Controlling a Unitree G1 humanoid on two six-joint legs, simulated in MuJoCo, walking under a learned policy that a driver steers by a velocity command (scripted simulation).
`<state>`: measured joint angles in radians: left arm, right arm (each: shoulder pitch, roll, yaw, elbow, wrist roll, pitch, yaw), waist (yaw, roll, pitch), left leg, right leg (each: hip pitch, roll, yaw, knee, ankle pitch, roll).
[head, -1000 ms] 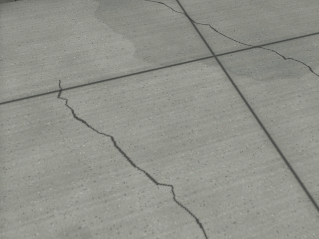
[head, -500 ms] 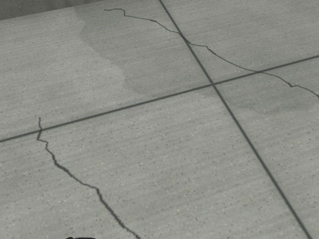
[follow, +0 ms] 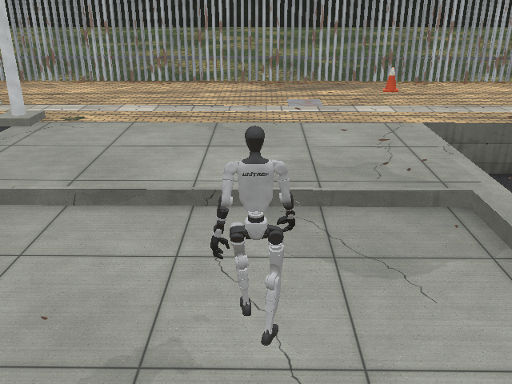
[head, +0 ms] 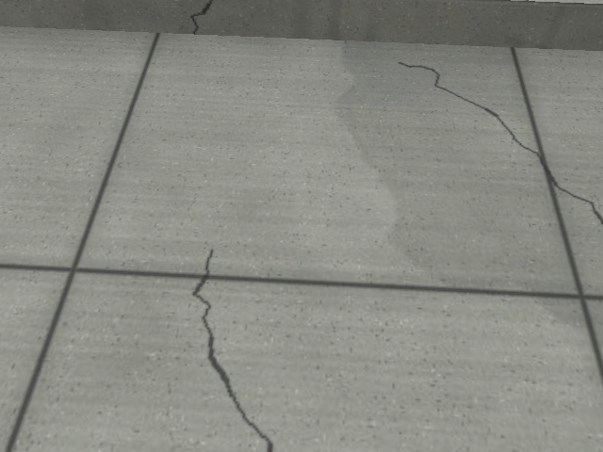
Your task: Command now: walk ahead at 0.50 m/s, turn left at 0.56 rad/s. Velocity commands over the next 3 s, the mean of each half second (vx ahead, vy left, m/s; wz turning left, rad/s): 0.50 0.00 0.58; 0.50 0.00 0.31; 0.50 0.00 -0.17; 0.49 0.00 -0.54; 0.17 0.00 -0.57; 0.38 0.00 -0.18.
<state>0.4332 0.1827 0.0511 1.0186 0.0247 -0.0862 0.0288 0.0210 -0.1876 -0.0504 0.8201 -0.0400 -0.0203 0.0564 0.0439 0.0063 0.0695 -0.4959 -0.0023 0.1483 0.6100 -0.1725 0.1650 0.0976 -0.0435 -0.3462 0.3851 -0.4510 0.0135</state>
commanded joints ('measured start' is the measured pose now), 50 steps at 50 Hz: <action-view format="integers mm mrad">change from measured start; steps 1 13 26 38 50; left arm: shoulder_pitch -13 -257 -477 -137 4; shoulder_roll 203 120 167 168 230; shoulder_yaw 42 19 0 14 28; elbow -68 -260 -394 -242 -155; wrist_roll -4 24 -1 -5 -12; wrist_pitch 15 58 25 -22 -5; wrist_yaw -1 -46 -53 -44 -50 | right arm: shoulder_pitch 354 334 431 356 -5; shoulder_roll -162 -203 -249 -140 -125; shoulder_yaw -65 -57 -61 -17 24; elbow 53 33 9 -42 -158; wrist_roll -15 43 25 -2 7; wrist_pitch -18 -52 -44 -13 -31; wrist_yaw -24 -53 -76 -21 -10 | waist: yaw -200 -45 -86 -68 0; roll -45 18 89 -106 -106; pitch -205 -48 -29 -82 -26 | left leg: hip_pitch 431 362 515 -37 37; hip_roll -51 116 130 1 36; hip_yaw -66 -402 -509 -257 -87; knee -128 -408 -254 504 -26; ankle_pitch -75 347 558 -147 23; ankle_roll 89 103 19 -106 -115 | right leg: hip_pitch -162 -757 -610 -255 -177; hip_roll -218 -80 45 -192 -193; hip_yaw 54 341 355 570 408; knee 558 632 159 -187 -185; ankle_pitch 957 267 359 465 572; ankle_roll -86 42 -23 -207 -176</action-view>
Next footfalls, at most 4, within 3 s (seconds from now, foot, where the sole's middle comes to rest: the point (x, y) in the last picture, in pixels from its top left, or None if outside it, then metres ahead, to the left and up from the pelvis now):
0.02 left None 0.16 0.06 -0.76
0.58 right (335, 412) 0.53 -0.02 -0.76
1.08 left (205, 361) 0.63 0.28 -0.76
1.62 right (248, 242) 0.97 0.21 -0.76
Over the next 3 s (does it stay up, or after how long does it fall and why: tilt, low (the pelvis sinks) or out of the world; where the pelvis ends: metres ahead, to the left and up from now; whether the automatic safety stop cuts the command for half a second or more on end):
stays up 1.28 0.24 0.01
